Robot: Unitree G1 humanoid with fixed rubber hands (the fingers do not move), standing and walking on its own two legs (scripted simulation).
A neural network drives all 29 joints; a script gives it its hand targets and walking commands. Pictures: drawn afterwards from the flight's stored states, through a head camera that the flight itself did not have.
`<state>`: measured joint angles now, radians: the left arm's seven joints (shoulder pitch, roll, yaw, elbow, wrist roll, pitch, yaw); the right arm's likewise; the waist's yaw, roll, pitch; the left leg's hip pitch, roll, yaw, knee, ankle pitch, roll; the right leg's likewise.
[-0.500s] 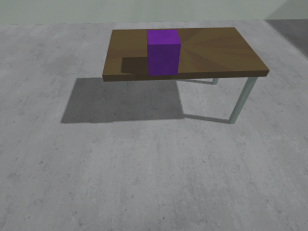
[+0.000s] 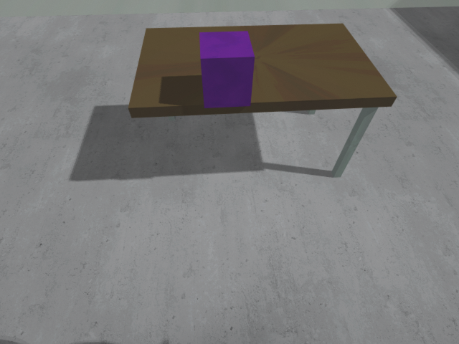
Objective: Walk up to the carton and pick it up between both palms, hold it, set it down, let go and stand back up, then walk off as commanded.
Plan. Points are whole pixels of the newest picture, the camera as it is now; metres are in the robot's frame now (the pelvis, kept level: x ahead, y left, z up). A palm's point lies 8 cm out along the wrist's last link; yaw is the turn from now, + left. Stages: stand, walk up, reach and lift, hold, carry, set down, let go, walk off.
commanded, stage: walk off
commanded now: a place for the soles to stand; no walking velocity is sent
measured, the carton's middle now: (225, 70) +1.01 +0.06 -0.09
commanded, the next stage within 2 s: none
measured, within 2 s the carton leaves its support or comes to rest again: neither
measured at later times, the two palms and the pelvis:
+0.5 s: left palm out of the picture +0.11 +0.30 -0.10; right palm out of the picture +0.11 -0.30 -0.11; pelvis +0.02 +0.00 +0.00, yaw +0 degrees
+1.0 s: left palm out of the picture +0.09 +0.30 -0.12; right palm out of the picture +0.08 -0.29 -0.10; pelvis +0.00 +0.01 +0.00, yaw +0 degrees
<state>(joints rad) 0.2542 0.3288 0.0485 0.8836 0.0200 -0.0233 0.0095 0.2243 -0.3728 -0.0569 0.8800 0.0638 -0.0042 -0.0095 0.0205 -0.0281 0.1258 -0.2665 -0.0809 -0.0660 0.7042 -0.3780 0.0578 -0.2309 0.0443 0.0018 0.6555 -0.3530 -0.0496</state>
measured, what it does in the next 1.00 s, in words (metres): steps on the spot: left foot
